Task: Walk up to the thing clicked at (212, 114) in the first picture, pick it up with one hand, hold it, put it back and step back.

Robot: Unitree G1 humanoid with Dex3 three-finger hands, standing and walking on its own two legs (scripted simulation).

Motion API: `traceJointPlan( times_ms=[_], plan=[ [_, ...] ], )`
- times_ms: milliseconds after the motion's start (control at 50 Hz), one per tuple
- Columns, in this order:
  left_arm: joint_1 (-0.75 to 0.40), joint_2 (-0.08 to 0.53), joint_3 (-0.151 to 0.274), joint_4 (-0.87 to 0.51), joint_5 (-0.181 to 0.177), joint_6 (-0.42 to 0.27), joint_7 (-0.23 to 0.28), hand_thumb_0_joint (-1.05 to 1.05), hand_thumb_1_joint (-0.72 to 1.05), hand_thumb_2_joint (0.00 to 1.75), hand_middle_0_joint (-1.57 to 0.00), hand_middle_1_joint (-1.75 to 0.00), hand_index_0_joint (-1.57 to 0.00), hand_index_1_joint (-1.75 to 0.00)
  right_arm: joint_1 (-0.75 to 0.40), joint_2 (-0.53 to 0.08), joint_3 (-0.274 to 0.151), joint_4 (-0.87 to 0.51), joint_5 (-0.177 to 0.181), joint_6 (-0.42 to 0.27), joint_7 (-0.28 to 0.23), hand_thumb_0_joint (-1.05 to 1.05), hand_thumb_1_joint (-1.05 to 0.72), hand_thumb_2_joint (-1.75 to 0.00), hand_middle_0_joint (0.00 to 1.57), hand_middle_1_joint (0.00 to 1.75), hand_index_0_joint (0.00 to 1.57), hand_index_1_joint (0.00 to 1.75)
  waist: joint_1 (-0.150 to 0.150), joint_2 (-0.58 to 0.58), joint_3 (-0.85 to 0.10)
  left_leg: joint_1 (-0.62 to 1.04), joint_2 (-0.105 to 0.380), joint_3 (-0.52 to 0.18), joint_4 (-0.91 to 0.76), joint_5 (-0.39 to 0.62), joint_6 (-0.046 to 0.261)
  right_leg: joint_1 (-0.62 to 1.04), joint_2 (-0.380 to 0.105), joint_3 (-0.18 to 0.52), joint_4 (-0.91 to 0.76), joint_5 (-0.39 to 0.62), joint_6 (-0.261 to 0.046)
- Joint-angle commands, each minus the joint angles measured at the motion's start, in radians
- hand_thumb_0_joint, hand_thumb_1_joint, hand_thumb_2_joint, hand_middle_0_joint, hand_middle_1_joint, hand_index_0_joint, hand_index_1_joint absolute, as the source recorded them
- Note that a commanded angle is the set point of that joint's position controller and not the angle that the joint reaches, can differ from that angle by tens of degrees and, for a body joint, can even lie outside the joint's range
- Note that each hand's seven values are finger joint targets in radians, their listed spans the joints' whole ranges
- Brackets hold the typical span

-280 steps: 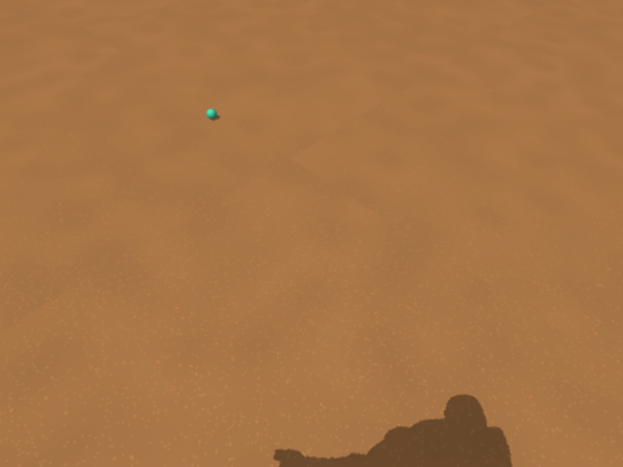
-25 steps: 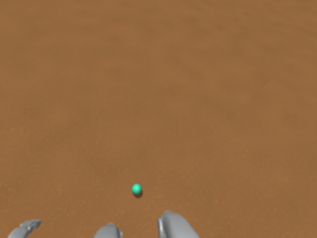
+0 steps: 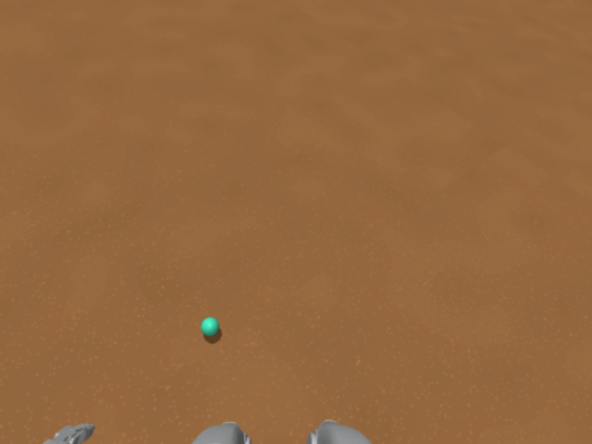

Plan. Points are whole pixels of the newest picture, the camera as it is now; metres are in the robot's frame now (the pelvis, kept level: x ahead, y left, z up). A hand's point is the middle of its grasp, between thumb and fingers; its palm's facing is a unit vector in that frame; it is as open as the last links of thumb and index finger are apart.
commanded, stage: walk up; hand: left
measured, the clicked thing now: (210, 326) +0.52 +0.24 -0.70
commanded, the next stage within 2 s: none
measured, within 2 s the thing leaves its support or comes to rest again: neither
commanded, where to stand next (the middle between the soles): +0.13 -0.05 m, yaw +3 degrees
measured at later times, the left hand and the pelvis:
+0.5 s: hand out of the picture -0.05 +0.13 -0.10, palm faces +0.05 -0.88 -0.48, open 7.4 cm; pelvis -0.02 -0.16 +0.02, yaw +1 degrees
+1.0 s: hand out of the picture +0.05 +0.18 -0.12, palm faces +0.03 -0.90 -0.43, open 7.4 cm; pelvis +0.01 -0.10 +0.02, yaw +3 degrees
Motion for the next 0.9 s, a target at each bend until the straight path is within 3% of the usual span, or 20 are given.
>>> traceJointPlan(
  times_ms=[0, 40, 100, 160, 220, 240, 260, 280, 320, 360, 420, 520, 600, 660, 700, 740, 760, 780, 800, 880],
  plan=[
    [0.019, 0.237, 0.072, -0.088, -0.012, -0.013, 0.04, 0.0, 0.9, 0.9, -0.2, -0.3, -0.2, -0.3, 0.128, -0.441, -0.123, -0.063, -0.003, -0.011, -0.036, 0.0, -0.9, -0.9, 0.2, 0.3, 0.2, 0.3, -0.071, 0.155, -0.155, 0.291, 0.575, -0.794, -0.383, 0.273, 0.219, -0.271, -0.026, 0.255, 0.323, -0.231, 0.037],
    [-0.02, 0.25, 0.09, -0.071, -0.016, -0.014, 0.039, 0.0, 0.9, 0.9, -0.2, -0.3, -0.2, -0.3, 0.07, -0.354, -0.103, -0.069, 0.003, -0.011, -0.043, 0.0, -0.9, -0.9, 0.2, 0.3, 0.2, 0.3, -0.036, 0.067, -0.109, 0.212, 0.426, -0.544, -0.307, 0.324, 0.211, -0.229, -0.025, 0.312, 0.459, -0.135, 0.037],
    [0.073, 0.237, 0.1, -0.01, -0.041, -0.023, 0.029, 0.0, 0.9, 0.9, -0.2, -0.3, -0.2, -0.3, -0.04, -0.297, -0.086, -0.113, -0.008, -0.003, -0.014, 0.0, -0.9, -0.9, 0.2, 0.3, 0.2, 0.3, -0.008, 0.181, -0.126, 0.062, 0.311, -0.325, -0.313, 0.075, 0.176, -0.09, 0.001, 0.212, 0.441, -0.061, 0.058],
    [0.104, 0.204, 0.083, 0.036, -0.064, -0.051, 0.018, 0.0, 0.9, 0.9, -0.2, -0.3, -0.2, -0.3, -0.125, -0.276, -0.072, -0.144, -0.038, 0.012, 0.027, 0.0, -0.9, -0.9, 0.2, 0.3, 0.2, 0.3, -0.021, 0.309, -0.12, -0.03, 0.231, -0.219, -0.342, -0.341, 0.122, 0.064, -0.027, 0.065, 0.105, -0.135, 0.078],
    [0.228, 0.216, 0.106, 0.133, -0.056, -0.086, 0.05, 0.0, 0.9, 0.9, -0.2, -0.3, -0.2, -0.3, -0.115, -0.245, -0.061, -0.123, -0.056, 0.068, 0.053, 0.0, -0.9, -0.9, 0.2, 0.3, 0.2, 0.3, 0.029, 0.168, -0.07, -0.253, 0.144, -0.126, -0.059, -0.425, 0.073, 0.333, 0.029, 0.008, -0.197, -0.104, 0.098],
    [0.322, 0.277, 0.119, 0.15, -0.036, -0.104, 0.066, 0.0, 0.9, 0.9, -0.2, -0.3, -0.2, -0.3, -0.079, -0.163, -0.042, -0.129, -0.056, 0.08, 0.055, 0.0, -0.9, -0.9, 0.2, 0.3, 0.2, 0.3, 0.069, -0.081, -0.047, -0.371, 0.061, -0.05, 0.257, -0.442, 0.044, 0.341, -0.016, 0.186, -0.342, -0.348, 0.057],
    [0.285, 0.339, 0.118, 0.115, -0.021, -0.125, 0.077, 0.0, 0.9, 0.9, -0.2, -0.3, -0.2, -0.3, -0.106, -0.101, -0.02, -0.163, -0.045, 0.085, 0.06, 0.0, -0.9, -0.9, 0.2, 0.3, 0.2, 0.3, 0.063, -0.184, 0.02, -0.51, 0.004, -0.147, 0.496, -0.281, -0.013, 0.189, -0.236, 0.675, -0.527, -0.687, -0.008],
    [0.145, 0.426, 0.121, 0.074, -0.024, -0.136, 0.09, 0.0, 0.9, 0.9, -0.2, -0.3, -0.2, -0.3, -0.182, -0.175, -0.044, -0.195, -0.031, 0.076, 0.059, 0.0, -0.9, -0.9, 0.2, 0.3, 0.2, 0.3, 0.031, -0.119, 0.103, -0.537, 0.039, -0.311, 0.469, -0.163, -0.022, 0.081, -0.412, 1.023, -0.779, -0.829, -0.118],
    [0.09, 0.406, 0.122, 0.088, -0.038, -0.173, 0.104, 0.0, 0.9, 0.9, -0.2, -0.3, -0.2, -0.3, -0.168, -0.265, -0.072, -0.127, -0.012, 0.059, 0.073, 0.0, -0.9, -0.9, 0.2, 0.3, 0.2, 0.3, -0.005, 0.095, 0.131, -0.494, 0.079, -0.33, 0.429, -0.01, -0.032, 0.124, -0.366, 0.838, -0.701, -0.594, -0.037],
    [0.085, 0.355, 0.116, 0.121, -0.043, -0.189, 0.112, 0.0, 0.9, 0.9, -0.2, -0.3, -0.2, -0.3, -0.037, -0.242, -0.073, -0.056, -0.01, 0.069, 0.086, 0.0, -0.9, -0.9, 0.2, 0.3, 0.2, 0.3, -0.051, 0.003, 0.052, -0.372, 0.099, -0.288, 0.356, 0.07, -0.039, 0.194, -0.299, 0.6, -0.569, -0.33, 0.022],
    [0.117, 0.288, 0.091, 0.146, -0.04, -0.203, 0.12, 0.0, 0.9, 0.9, -0.2, -0.3, -0.2, -0.3, -0.036, -0.214, -0.088, -0.052, -0.022, 0.103, 0.118, 0.0, -0.9, -0.9, 0.2, 0.3, 0.2, 0.3, -0.055, -0.06, 0.057, -0.253, 0.083, -0.254, 0.332, 0.143, -0.061, 0.145, -0.232, 0.408, -0.574, -0.195, 0.03],
    [0.221, 0.256, 0.085, 0.153, -0.041, -0.214, 0.134, 0.0, 0.9, 0.9, -0.2, -0.3, -0.2, -0.3, -0.117, -0.181, -0.081, -0.097, -0.03, 0.119, 0.138, 0.0, -0.9, -0.9, 0.2, 0.3, 0.2, 0.3, -0.009, -0.076, -0.014, -0.279, 0.065, -0.235, 0.235, 0.129, -0.067, 0.354, -0.233, 0.327, -0.48, 0.204, -0.002],
    [0.282, 0.261, 0.085, 0.139, -0.045, -0.206, 0.13, 0.0, 0.9, 0.9, -0.2, -0.3, -0.2, -0.3, -0.216, -0.153, -0.066, -0.14, -0.029, 0.108, 0.139, 0.0, -0.9, -0.9, 0.2, 0.3, 0.2, 0.3, 0.03, -0.095, -0.047, -0.215, 0.086, -0.167, 0.073, 0.024, -0.064, 0.426, -0.273, 0.293, -0.386, 0.514, -0.098],
    [0.257, 0.276, 0.075, 0.122, -0.053, -0.195, 0.129, 0.0, 0.9, 0.9, -0.2, -0.3, -0.2, -0.3, -0.222, -0.134, -0.065, -0.14, -0.018, 0.101, 0.139, 0.0, -0.9, -0.9, 0.2, 0.3, 0.2, 0.3, 0.016, -0.122, -0.059, -0.079, 0.06, -0.095, -0.028, -0.009, -0.043, 0.359, -0.254, 0.233, -0.318, 0.686, -0.097],
    [0.192, 0.296, 0.07, 0.098, -0.06, -0.185, 0.128, 0.0, 0.9, 0.9, -0.2, -0.3, -0.2, -0.3, -0.172, -0.132, -0.068, -0.122, -0.006, 0.092, 0.136, 0.0, -0.9, -0.9, 0.2, 0.3, 0.2, 0.3, -0.03, -0.118, -0.092, 0.103, 0.046, -0.065, -0.155, 0.072, -0.024, 0.253, -0.253, 0.205, -0.262, 0.626, -0.096],
    [0.185, 0.237, 0.041, 0.086, -0.068, -0.176, 0.127, 0.0, 0.9, 0.9, -0.2, -0.3, -0.2, -0.3, -0.047, -0.178, -0.088, -0.073, -0.015, 0.075, 0.125, 0.0, -0.9, -0.9, 0.2, 0.3, 0.2, 0.3, -0.094, 0.029, -0.174, 0.369, 0.031, -0.104, -0.303, 0.155, 0.013, 0.128, -0.162, 0.119, -0.018, 0.48, -0.033],
    [0.218, 0.167, 0.016, 0.071, -0.078, -0.18, 0.127, 0.0, 0.9, 0.9, -0.2, -0.3, -0.2, -0.3, -0.01, -0.269, -0.114, -0.085, -0.024, 0.07, 0.116, 0.0, -0.9, -0.9, 0.2, 0.3, 0.2, 0.3, -0.12, 0.265, -0.242, 0.534, 0.254, -0.443, -0.333, 0.261, 0.101, -0.086, -0.052, 0.051, 0.191, 0.217, 0.043],
    [0.155, 0.215, 0.029, 0.081, -0.078, -0.172, 0.141, 0.0, 0.9, 0.9, -0.2, -0.3, -0.2, -0.3, -0.017, -0.305, -0.116, -0.092, 0.01, 0.077, 0.117, 0.0, -0.9, -0.9, 0.2, 0.3, 0.2, 0.3, -0.133, 0.302, -0.247, 0.439, 0.408, -0.608, -0.381, 0.251, 0.248, -0.115, -0.017, 0.033, 0.258, -0.242, 0.037],
    [0.107, 0.243, 0.029, 0.091, -0.066, -0.164, 0.146, 0.0, 0.9, 0.9, -0.2, -0.3, -0.2, -0.3, -0.027, -0.282, -0.113, -0.092, 0.009, 0.081, 0.117, 0.0, -0.9, -0.9, 0.2, 0.3, 0.2, 0.3, -0.128, 0.215, -0.174, 0.304, 0.405, -0.581, -0.415, 0.204, 0.261, -0.097, -0.036, 0.104, 0.313, -0.264, 0.035],
    [0.188, 0.21, 0.029, 0.161, -0.076, -0.171, 0.119, 0.0, 0.9, 0.9, -0.2, -0.3, -0.2, -0.3, -0.195, -0.209, -0.068, -0.121, 0.002, 0.08, 0.103, 0.0, -0.9, -0.9, 0.2, 0.3, 0.2, 0.3, -0.041, 0.246, -0.066, 0.098, 0.249, -0.311, -0.352, 0.245, 0.161, 0.036, -0.085, 0.042, 0.075, -0.108, 0.046]
  ],
)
